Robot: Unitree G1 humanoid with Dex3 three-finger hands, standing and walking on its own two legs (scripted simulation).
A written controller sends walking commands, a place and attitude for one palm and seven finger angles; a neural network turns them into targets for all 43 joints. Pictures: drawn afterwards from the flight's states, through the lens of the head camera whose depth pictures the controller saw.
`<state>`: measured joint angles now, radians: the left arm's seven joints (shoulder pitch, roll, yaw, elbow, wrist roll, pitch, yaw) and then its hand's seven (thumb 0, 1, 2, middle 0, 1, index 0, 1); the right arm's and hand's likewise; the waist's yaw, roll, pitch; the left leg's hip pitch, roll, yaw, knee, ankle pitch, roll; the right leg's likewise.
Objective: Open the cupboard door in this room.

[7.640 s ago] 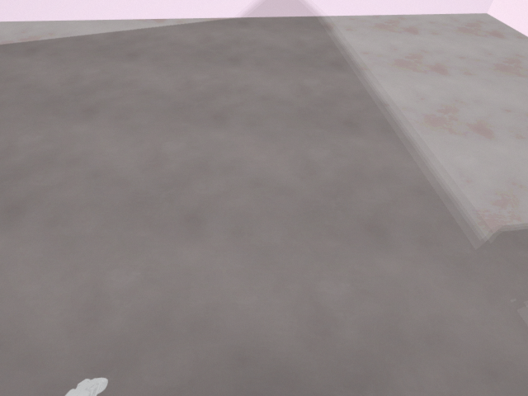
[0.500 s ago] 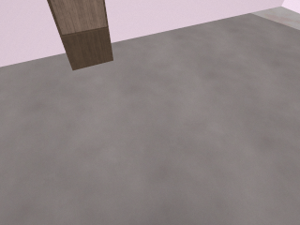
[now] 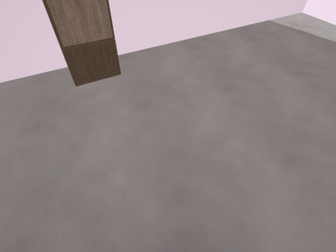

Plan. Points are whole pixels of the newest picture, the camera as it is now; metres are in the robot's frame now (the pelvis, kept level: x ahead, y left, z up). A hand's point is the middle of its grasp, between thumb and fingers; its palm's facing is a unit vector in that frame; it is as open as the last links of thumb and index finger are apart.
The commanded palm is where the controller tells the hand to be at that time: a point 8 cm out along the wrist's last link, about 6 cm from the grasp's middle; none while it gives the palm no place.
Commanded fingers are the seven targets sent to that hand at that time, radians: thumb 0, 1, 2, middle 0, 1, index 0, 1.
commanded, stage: stand and wait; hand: left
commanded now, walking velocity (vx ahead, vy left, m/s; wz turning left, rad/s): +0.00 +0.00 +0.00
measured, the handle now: out of the picture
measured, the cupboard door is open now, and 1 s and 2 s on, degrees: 0 0 0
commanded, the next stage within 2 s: turn or walk to find it in 0.48 s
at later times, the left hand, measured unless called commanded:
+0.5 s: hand out of the picture +0.11 +0.25 -0.15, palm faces -0.02 -0.95 -0.32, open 7.4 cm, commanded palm none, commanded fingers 0.00 0.90 0.90 -0.20 -0.30 -0.20 -0.30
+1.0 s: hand out of the picture +0.04 +0.21 -0.18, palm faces +0.06 -0.97 -0.24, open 7.4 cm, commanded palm none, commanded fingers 0.00 0.90 0.90 -0.20 -0.30 -0.20 -0.30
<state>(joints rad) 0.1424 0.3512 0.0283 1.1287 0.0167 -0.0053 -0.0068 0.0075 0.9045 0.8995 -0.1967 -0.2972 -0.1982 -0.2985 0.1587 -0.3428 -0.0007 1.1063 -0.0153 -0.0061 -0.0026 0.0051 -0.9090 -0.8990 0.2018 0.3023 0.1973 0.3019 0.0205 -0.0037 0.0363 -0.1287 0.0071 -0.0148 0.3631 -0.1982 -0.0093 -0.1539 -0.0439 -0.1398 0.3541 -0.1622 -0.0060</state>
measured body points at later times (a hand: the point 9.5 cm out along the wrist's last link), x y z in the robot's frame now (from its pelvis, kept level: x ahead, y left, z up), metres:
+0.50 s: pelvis +0.03 +0.00 +0.00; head +0.04 +0.00 +0.45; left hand +0.11 +0.30 -0.13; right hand +0.11 -0.29 -0.13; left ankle +0.00 +0.13 -0.75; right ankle +0.02 -0.11 -0.75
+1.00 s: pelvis +0.02 +0.00 -0.01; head +0.03 +0.00 +0.44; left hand +0.03 +0.26 -0.16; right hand +0.08 -0.24 -0.16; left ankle +0.00 +0.13 -0.75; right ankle +0.02 -0.11 -0.75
